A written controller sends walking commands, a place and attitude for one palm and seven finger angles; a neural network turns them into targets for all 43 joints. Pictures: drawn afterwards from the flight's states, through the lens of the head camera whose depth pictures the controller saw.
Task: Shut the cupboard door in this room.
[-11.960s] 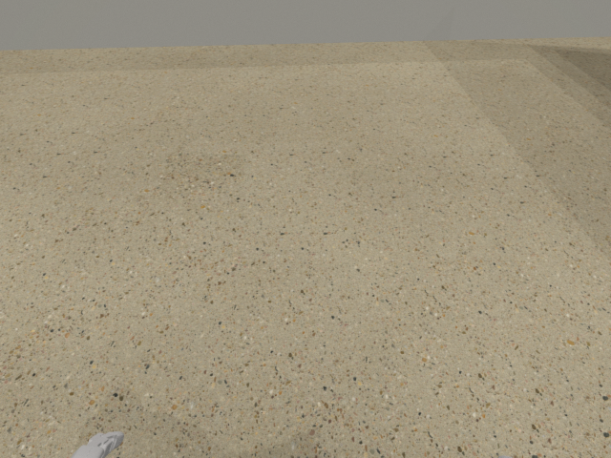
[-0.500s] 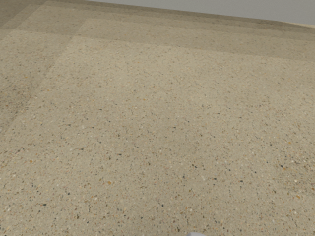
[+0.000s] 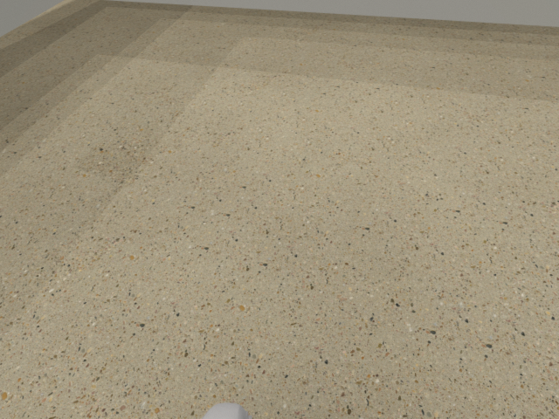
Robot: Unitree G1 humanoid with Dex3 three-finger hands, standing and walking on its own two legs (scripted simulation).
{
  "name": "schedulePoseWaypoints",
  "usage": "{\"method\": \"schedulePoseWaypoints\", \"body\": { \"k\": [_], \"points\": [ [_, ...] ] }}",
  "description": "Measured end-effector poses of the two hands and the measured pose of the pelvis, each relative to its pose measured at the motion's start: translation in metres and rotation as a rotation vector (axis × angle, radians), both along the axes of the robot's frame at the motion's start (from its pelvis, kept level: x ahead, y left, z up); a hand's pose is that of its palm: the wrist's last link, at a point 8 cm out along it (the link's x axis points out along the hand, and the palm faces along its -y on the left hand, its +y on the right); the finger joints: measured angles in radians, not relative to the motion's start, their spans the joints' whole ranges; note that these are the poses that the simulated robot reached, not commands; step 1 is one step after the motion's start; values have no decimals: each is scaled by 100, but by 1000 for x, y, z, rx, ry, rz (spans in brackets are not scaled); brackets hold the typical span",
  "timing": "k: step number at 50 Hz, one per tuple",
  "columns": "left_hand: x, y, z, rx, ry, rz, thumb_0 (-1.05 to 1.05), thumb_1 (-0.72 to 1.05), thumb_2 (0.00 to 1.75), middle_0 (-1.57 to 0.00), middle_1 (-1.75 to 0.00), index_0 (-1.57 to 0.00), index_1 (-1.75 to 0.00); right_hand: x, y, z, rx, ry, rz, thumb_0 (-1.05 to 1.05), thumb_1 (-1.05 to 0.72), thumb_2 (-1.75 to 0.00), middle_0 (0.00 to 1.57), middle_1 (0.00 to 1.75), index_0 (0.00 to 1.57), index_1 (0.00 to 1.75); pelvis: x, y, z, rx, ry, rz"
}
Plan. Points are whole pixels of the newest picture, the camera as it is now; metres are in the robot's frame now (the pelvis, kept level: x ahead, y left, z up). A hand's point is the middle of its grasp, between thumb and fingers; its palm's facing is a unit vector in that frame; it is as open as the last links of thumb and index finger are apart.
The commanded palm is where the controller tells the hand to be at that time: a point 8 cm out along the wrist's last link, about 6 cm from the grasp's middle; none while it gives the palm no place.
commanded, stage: turn or walk to find it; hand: left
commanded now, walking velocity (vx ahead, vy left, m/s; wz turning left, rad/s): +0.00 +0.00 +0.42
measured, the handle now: out of the picture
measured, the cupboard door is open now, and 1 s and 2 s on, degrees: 86 86 86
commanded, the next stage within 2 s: none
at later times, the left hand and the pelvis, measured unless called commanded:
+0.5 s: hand out of the picture +0.00 +0.28 -0.17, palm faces +0.23 -0.94 -0.24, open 7.4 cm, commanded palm none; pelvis -0.03 +0.06 +0.00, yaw +11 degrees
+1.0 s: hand out of the picture -0.04 +0.19 -0.15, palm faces +0.39 -0.88 -0.28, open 7.4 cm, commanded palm none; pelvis -0.04 -0.01 +0.00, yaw +24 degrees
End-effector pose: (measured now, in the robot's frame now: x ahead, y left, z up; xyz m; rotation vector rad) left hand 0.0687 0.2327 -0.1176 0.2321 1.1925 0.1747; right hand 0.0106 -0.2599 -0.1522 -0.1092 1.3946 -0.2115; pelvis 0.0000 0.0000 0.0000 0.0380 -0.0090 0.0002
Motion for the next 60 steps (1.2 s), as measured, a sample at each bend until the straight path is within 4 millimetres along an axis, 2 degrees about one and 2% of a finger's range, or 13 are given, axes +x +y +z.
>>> {"method": "schedulePoseWaypoints", "body": {
  "k": [6, 10, 13, 17, 21, 25, 29, 34, 39, 45, 51, 56, 60],
  "points": [
    [-58, 25, -15, -17, 94, 102, 0, 91, 90, -20, -30, -20, -30, 49, 17, 8, -33, -58, 117, 1, -91, -90, 20, 30, 19, 30, -6, 15, -4, -13, 4, 52],
    [-96, 51, -33, -36, 157, 171, 0, 91, 90, -20, -30, -20, -30, 90, 43, 15, -63, -152, 201, 1, -91, -90, 20, 30, 19, 30, -10, 34, -12, -37, 5, 90],
    [-115, 71, -46, -44, 197, 213, 0, 91, 90, -20, -30, -20, -30, 110, 65, 23, -76, -222, 253, 1, -91, -90, 20, 30, 19, 30, -13, 46, -17, -34, -2, 102],
    [-118, 85, -41, -51, 197, 237, 1, 91, 90, -20, -29, -20, -30, 117, 86, 37, -82, -257, 290, 1, -91, -90, 20, 30, 19, 30, -16, 56, -7, -58, -11, 127],
    [-104, 94, -31, -54, 121, 243, 1, 91, 90, -20, -29, -20, -30, 111, 98, 40, -69, -245, 311, 1, -91, -90, 20, 30, 20, 30, -21, 62, 0, -69, -12, 157],
    [-88, 96, -24, -43, 51, 243, 0, 91, 90, -20, -29, -20, -30, 96, 101, 37, -47, -218, 313, 1, -91, -90, 21, 30, 20, 30, -26, 61, 1, -64, -9, 186],
    [-73, 90, -17, -28, 1, 238, 0, 91, 90, -20, -29, -20, -30, 76, 93, 28, -28, -173, 300, 1, -91, -90, 21, 30, 20, 30, -29, 53, 1, -58, -3, 214],
    [-56, 72, -8, -7, -56, 228, 0, 91, 90, -20, -29, -20, -30, 48, 70, 13, -8, -94, 286, 1, -91, -90, 21, 30, 20, 30, -35, 35, -3, -45, 8, 256],
    [-58, 43, -2, 30, -104, 241, 0, 91, 90, -20, -29, -20, -30, 32, 38, -10, 19, -27, 288, 1, -91, -90, 21, 30, 20, 30, -38, 8, -12, -29, 14, 298],
    [-99, 12, 9, 33, -57, 323, 0, 91, 90, -20, -30, -20, -30, 41, 15, -6, 26, -4, 336, 1, -91, -90, 20, 30, 19, 30, -40, -9, -1, 5, -2, 363],
    [-141, -5, 5, 13, -8, 421, 0, 91, 90, -20, -30, -20, -30, 59, 11, -3, 14, 2, 416, 1, -91, -90, 20, 30, 19, 30, -41, -15, 1, 8, -3, 433],
    [-184, -11, -4, -10, 41, 509, 0, 91, 90, -20, -30, -20, -30, 84, 30, 2, -4, -15, 509, 1, -91, -90, 20, 30, 19, 30, -47, -11, -1, 3, 3, 483],
    [-226, -10, -17, -39, 96, 577, 0, 91, 90, -20, -30, -20, -30, 112, 62, 8, -13, -85, 594, 1, -91, -90, 20, 30, 19, 30, -57, -2, -5, -10, 3, 517]
  ]
}}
